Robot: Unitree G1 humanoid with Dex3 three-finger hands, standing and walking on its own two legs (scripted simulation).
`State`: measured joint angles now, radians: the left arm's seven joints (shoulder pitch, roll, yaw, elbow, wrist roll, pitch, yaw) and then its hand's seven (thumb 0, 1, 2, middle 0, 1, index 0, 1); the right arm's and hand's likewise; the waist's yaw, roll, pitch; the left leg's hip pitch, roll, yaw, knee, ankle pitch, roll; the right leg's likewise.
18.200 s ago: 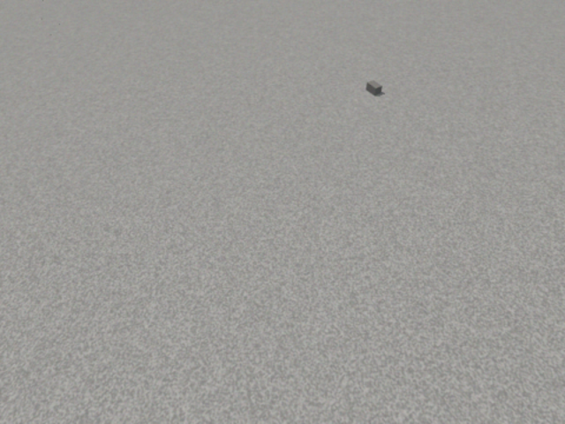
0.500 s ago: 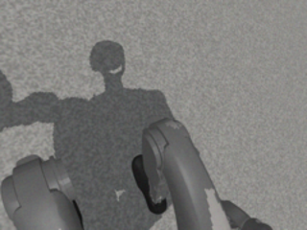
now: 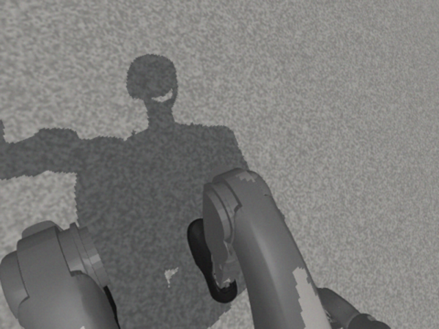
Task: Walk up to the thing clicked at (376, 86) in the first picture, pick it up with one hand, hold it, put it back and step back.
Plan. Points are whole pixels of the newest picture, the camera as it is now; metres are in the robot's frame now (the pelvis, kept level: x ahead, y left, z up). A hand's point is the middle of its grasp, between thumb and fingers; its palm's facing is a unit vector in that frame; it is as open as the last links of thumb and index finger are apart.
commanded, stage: close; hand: left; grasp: from above
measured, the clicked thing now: out of the picture +0.44 +0.32 -0.27
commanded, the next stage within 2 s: settle in 1.44 s
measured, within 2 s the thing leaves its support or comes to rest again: leaves its support in 1.76 s
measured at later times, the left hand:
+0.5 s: hand out of the picture +0.43 +0.32 -0.24, palm faces -0.40 -0.15 -0.91, open 10.0 cm
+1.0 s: hand out of the picture +0.41 +0.30 -0.24, palm faces -0.41 -0.06 -0.91, open 8.3 cm
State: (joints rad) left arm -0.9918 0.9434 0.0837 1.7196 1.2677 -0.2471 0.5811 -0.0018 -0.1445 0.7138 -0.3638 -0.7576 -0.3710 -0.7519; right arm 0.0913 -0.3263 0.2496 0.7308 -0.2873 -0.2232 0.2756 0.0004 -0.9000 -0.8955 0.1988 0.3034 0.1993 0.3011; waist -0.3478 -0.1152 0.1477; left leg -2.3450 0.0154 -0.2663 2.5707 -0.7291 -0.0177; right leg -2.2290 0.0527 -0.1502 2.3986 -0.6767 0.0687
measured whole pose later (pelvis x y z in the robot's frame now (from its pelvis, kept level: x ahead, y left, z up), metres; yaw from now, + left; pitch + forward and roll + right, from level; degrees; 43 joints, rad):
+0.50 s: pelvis +0.00 +0.00 +0.00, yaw -1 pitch +28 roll -14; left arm -1.02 0.92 0.13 1.73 1.25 -0.15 0.69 0.00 0.11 0.52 -0.56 -0.57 -0.58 -0.56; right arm 0.06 -0.34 0.24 0.71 -0.27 -0.26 0.29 0.00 -0.90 -0.89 0.20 0.30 0.20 0.30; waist -0.36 -0.12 0.14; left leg -2.35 0.03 -0.26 2.56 -0.72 -0.01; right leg -2.24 0.06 -0.14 2.38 -0.66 0.07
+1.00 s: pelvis -0.01 +0.00 +0.00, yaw -1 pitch +26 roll -14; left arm -0.95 0.91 0.05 1.70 1.37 -0.28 0.74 0.00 0.33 0.36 -0.75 -0.44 -0.74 -0.42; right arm 0.04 -0.31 0.26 0.72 -0.30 -0.20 0.25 0.00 -0.89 -0.89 0.20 0.30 0.20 0.30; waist -0.35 -0.13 0.15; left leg -2.32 0.03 -0.27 2.56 -0.72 -0.01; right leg -2.21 0.06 -0.16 2.38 -0.65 0.07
